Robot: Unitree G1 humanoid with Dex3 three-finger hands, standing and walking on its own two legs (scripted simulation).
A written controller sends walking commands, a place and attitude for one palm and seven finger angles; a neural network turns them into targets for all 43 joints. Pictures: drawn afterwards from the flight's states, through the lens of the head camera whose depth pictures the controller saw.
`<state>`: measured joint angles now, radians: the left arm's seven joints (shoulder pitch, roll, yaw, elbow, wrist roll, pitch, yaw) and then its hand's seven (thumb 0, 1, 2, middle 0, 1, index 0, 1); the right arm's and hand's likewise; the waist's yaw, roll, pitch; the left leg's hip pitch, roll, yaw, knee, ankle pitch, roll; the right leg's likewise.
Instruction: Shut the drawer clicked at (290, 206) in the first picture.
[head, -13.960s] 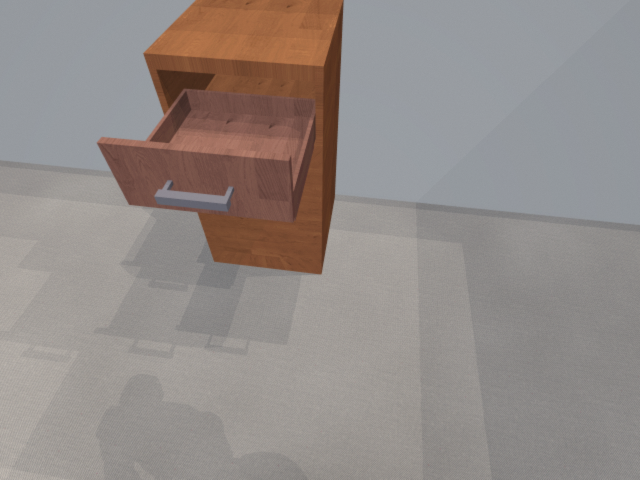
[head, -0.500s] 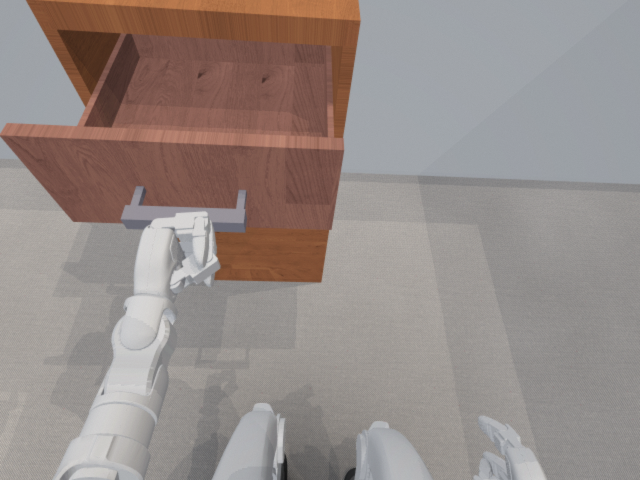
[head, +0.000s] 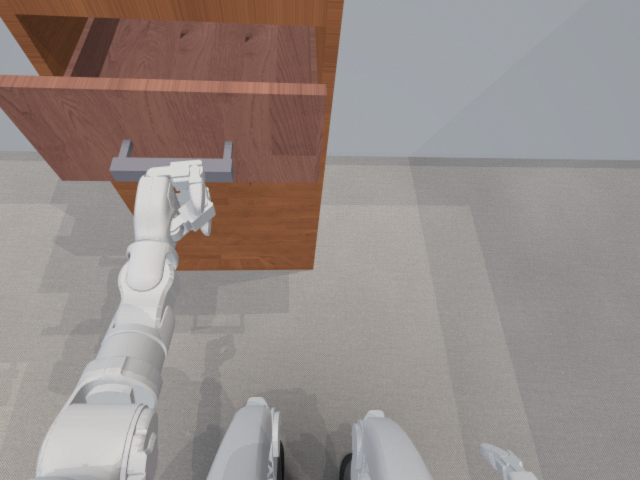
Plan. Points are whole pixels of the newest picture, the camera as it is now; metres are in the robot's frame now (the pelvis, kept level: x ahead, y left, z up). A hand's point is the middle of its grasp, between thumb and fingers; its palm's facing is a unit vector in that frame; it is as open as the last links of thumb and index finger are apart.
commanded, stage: push the drawer shut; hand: left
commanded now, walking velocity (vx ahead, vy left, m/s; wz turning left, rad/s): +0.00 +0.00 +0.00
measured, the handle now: (176, 158) +0.51 +0.20 +0.04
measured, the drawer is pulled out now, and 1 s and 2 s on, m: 0.13 0.02 0.00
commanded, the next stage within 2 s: pull the fist back off the drawer in 1.54 s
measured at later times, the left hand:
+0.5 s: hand (213, 169) +0.49 +0.15 +0.04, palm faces +0.04 -1.00 -0.05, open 2.8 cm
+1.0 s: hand (214, 139) +0.54 +0.15 +0.04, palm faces +0.03 -1.00 -0.05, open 2.8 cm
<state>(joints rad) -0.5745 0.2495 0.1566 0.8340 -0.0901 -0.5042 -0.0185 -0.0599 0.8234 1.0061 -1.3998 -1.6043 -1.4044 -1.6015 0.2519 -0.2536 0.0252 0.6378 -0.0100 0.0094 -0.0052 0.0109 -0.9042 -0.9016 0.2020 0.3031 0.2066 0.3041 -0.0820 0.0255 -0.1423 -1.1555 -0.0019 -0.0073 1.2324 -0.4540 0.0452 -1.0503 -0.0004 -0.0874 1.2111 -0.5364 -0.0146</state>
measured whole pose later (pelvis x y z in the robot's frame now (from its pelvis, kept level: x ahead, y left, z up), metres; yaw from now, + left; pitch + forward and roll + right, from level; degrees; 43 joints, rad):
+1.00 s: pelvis +0.00 +0.00 -0.02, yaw -2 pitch +28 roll -5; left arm -1.00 0.48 0.34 1.22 -0.02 -0.47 -0.08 -0.05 0.80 0.99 -1.40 -1.60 -1.40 -1.60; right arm 0.34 -0.26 0.05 0.65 -0.05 0.05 0.02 0.01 -0.90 -0.90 0.20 0.30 0.21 0.30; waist -0.20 0.05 -0.13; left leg -1.32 0.03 -0.03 1.31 -0.47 0.04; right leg -1.20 0.03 -0.11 1.25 -0.53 -0.02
